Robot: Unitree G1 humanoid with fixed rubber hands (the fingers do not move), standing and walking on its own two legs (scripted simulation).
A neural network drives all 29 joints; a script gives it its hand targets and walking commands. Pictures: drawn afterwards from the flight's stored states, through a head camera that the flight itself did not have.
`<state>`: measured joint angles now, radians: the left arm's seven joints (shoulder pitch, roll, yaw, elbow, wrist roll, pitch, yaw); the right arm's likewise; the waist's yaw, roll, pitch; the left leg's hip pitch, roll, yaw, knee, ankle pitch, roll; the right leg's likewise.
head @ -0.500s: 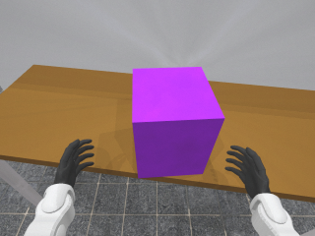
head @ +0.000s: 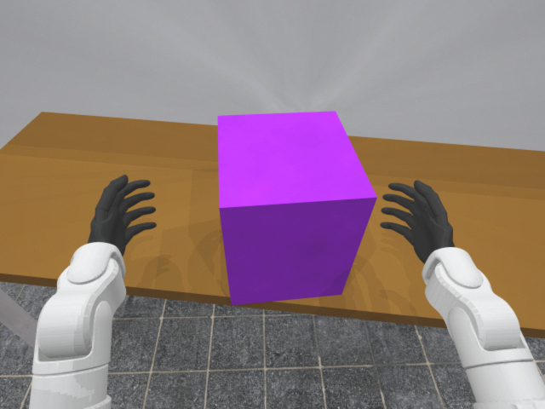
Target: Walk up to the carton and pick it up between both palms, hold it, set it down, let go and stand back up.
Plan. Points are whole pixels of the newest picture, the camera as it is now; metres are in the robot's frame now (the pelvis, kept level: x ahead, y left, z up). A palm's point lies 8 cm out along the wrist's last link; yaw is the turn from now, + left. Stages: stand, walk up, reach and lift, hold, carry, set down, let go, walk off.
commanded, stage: reach and lift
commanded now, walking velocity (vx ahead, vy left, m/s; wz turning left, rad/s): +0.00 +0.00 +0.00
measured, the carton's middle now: (282, 209) +0.44 +0.01 +0.06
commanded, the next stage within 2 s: none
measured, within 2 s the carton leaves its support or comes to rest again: neither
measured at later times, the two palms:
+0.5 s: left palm (106, 172) +0.35 +0.24 +0.20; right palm (424, 174) +0.39 -0.17 +0.19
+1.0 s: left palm (102, 123) +0.40 +0.25 +0.24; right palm (415, 123) +0.44 -0.16 +0.23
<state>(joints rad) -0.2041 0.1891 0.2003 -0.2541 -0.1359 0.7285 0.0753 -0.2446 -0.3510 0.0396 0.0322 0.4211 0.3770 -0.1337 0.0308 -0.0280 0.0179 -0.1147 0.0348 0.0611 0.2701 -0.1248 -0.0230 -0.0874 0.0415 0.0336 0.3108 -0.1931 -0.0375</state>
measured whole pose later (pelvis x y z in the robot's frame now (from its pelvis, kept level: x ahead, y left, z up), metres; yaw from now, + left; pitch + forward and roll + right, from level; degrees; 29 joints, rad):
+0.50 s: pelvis +0.00 +0.00 +0.00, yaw +0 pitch +1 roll +0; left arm -0.62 0.27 0.21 0.11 -0.14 0.81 0.10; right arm -0.69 -0.42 0.09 0.46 0.50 0.44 -0.08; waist 0.03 -0.03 -0.07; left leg -0.21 0.04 0.05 0.32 -0.14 -0.02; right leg -0.16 0.04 0.03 0.33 -0.19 -0.03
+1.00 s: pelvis +0.00 +0.01 +0.00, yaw +1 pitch +4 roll +0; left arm -0.95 0.34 0.14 0.52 -0.17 0.71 0.10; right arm -1.05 -0.44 0.13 0.89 0.53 0.41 -0.04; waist 0.06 -0.02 -0.10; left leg -0.26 0.04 0.03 0.33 -0.14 -0.02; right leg -0.19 0.05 0.02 0.30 -0.17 -0.03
